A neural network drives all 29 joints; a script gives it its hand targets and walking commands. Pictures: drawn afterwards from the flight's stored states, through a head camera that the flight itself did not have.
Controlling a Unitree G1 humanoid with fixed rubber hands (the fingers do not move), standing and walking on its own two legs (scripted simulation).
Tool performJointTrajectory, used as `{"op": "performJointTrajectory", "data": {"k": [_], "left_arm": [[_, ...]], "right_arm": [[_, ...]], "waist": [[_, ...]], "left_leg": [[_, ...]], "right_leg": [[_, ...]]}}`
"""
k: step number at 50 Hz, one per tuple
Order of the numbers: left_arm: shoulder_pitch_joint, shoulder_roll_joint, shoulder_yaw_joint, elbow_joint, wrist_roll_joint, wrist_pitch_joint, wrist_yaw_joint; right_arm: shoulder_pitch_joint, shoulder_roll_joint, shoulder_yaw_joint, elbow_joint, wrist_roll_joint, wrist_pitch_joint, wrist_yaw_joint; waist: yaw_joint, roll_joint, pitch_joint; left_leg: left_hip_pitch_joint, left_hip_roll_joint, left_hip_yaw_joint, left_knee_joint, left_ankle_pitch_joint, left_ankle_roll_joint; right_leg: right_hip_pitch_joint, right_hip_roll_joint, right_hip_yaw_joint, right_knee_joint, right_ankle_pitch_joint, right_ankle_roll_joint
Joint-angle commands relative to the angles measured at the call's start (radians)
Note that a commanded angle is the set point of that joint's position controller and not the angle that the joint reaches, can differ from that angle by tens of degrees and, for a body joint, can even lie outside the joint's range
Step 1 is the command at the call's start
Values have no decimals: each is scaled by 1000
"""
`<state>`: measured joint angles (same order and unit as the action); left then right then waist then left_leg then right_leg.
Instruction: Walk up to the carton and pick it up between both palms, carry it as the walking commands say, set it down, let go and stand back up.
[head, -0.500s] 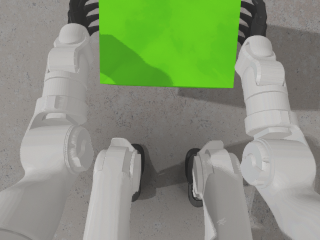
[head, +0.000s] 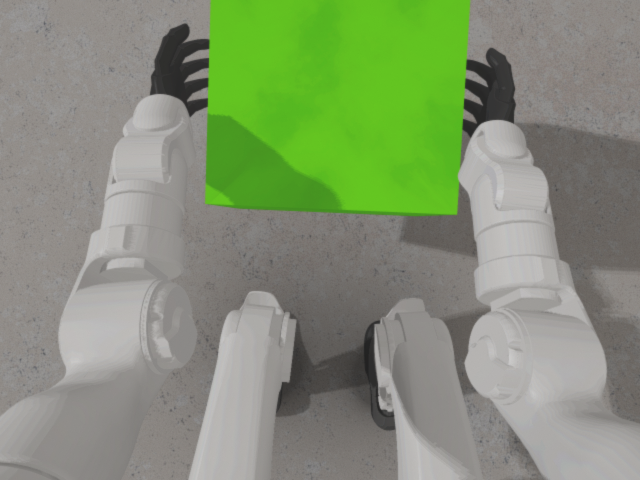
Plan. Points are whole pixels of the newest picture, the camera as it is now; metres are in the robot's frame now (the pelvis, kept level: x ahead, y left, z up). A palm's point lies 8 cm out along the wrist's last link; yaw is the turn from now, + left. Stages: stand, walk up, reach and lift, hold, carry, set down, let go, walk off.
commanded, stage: reach and lift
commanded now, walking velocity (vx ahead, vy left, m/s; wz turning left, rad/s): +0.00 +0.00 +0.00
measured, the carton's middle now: (333, 108) +0.55 +0.02 -0.15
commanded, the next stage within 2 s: none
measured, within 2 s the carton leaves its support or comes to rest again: neither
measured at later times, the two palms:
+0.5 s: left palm (138, 88) +0.50 +0.19 +0.00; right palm (526, 116) +0.49 -0.16 -0.01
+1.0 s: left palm (83, 65) +0.48 +0.19 +0.07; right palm (578, 109) +0.46 -0.16 +0.06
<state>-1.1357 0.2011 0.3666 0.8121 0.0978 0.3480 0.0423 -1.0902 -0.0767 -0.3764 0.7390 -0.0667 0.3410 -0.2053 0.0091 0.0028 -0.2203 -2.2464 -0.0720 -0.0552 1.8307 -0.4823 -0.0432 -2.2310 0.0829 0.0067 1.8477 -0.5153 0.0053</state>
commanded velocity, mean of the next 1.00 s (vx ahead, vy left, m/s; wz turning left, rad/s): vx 0.00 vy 0.00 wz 0.00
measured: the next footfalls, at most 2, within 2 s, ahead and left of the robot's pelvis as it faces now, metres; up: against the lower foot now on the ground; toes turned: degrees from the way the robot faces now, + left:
none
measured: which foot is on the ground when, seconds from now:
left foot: down 0.00-1.00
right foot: down 0.00-1.00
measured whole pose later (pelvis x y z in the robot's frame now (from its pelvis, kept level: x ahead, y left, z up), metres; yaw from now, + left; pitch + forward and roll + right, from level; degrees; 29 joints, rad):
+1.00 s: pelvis +0.03 +0.01 +0.12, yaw +1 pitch +44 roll +0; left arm -0.87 0.10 0.36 0.80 0.14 0.33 0.05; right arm -0.80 0.01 -0.40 0.72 -0.12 0.31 -0.18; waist 0.00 0.01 -0.34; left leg -1.78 -0.10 -0.08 1.45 -0.45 -0.03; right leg -1.76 0.09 0.05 1.47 -0.48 0.01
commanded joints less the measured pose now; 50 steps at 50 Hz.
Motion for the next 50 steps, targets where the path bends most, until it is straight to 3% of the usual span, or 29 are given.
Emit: {"op": "performJointTrajectory", "data": {"k": [1,3,4,6,7,12,13,14,20,21,23,24,25,31,34,37,39,40,41,42,44,45,46,49,50], "left_arm": [[-517,-1072,-410,-52,-145,-1,-295],[-518,-1078,-438,-93,-158,0,-292],[-513,-1080,-424,-74,-148,4,-292],[-495,-1081,-424,-74,-144,-1,-291],[-495,-1092,-446,-94,-161,-3,-286],[-469,-1112,-447,-78,-157,-9,-278],[-461,-1120,-422,-53,-144,-8,-277],[-453,-1114,-423,-56,-146,-12,-273],[-475,-1092,-400,-54,-134,-8,-287],[-454,-1097,-384,-33,-118,-2,-291],[-440,-1108,-389,-38,-121,-1,-300],[-440,-1120,-395,-47,-125,4,-302],[-443,-1114,-373,-23,-113,6,-309],[-416,-1135,-425,-80,-137,0,-319],[-380,-1165,-459,-104,-155,-4,-316],[-350,-1155,-455,-96,-148,-10,-312],[-318,-1161,-454,-85,-143,-14,-308],[-320,-1153,-449,-77,-144,-18,-309],[-295,-1153,-438,-62,-135,-18,-306],[-304,-1151,-448,-69,-131,-21,-307],[-288,-1153,-446,-64,-123,-28,-308],[-276,-1175,-448,-49,-132,-32,-307],[-257,-1170,-430,-28,-116,-34,-304],[-241,-1187,-433,-35,-115,-39,-300],[-240,-1174,-426,-34,-113,-37,-301]], "right_arm": [[-641,877,446,-66,117,-22,422],[-621,886,464,-70,125,-18,430],[-587,881,438,-38,106,-13,434],[-567,885,442,-26,105,-18,438],[-591,890,452,-57,116,-21,441],[-623,887,477,-107,124,-33,436],[-630,880,468,-97,119,-36,436],[-623,885,468,-90,112,-33,437],[-573,911,439,-48,86,-17,426],[-570,915,429,-32,85,-14,426],[-562,936,439,-27,80,-6,424],[-566,932,429,-47,84,-8,424],[-561,939,429,-19,74,-4,425],[-504,950,443,-43,87,-9,430],[-513,953,490,-109,110,-21,433],[-452,960,482,-79,97,-28,435],[-421,984,489,-67,99,-27,435],[-407,971,471,-49,85,-30,434],[-389,960,451,-39,74,-33,435],[-388,977,474,-49,81,-36,437],[-361,992,478,-43,83,-38,440],[-360,978,466,-39,74,-42,438],[-343,985,454,-15,68,-46,437],[-378,963,467,-54,71,-53,442],[-369,947,462,-55,62,-52,446]], "waist": [[1,37,-1018],[8,30,-1048],[-9,34,-1013],[17,51,-1003],[-6,37,-1015],[10,47,-1033],[23,42,-1000],[3,26,-987],[1,-18,-969],[20,-8,-939],[11,-31,-947],[8,-8,-972],[25,-24,-942],[10,-1,-976],[12,14,-1047],[4,29,-1034],[5,11,-1000],[-13,6,-974],[-11,20,-965],[12,27,-945],[9,27,-924],[-13,18,-898],[7,27,-862],[5,9,-835],[-12,2,-850]], "left_leg": [[730,-56,120,-164,242,37],[767,-58,116,-179,282,34],[760,-55,115,-185,280,30],[773,-59,121,-193,293,28],[812,-55,105,-204,300,29],[837,-61,107,-232,299,24],[837,-62,109,-243,283,29],[847,-62,104,-253,272,30],[792,-63,107,-293,181,39],[785,-63,110,-301,180,42],[793,-69,110,-313,166,45],[810,-72,116,-321,168,42],[782,-72,119,-323,149,46],[887,-74,104,-354,246,42],[961,-74,100,-368,309,34],[989,-78,103,-384,319,34],[975,-79,100,-405,313,39],[957,-77,95,-412,301,41],[991,-76,87,-434,304,39],[977,-80,90,-434,296,38],[998,-78,88,-455,300,43],[1012,-80,82,-468,289,44],[1008,-80,84,-478,283,45],[1058,-76,75,-509,263,49],[1070,-76,70,-522,268,46]], "right_leg": [[648,56,-88,-193,229,5],[653,57,-98,-203,257,8],[641,58,-90,-216,258,6],[649,56,-85,-225,266,1],[635,61,-98,-225,260,5],[687,55,-87,-262,259,5],[664,55,-91,-269,235,5],[662,55,-94,-281,223,5],[754,53,-74,-332,171,7],[756,53,-66,-344,168,7],[799,53,-63,-364,166,11],[828,52,-55,-373,174,11],[829,49,-45,-382,154,13],[867,55,-60,-407,245,10],[926,57,-57,-414,310,12],[945,55,-45,-435,330,8],[971,55,-37,-461,333,10],[964,52,-43,-457,323,9],[953,56,-49,-468,309,6],[962,47,-25,-487,314,5],[951,50,-21,-508,317,9],[952,51,-32,-517,305,7],[943,47,-25,-527,286,5],[923,47,-33,-556,236,3],[933,50,-40,-557,249,7]]}}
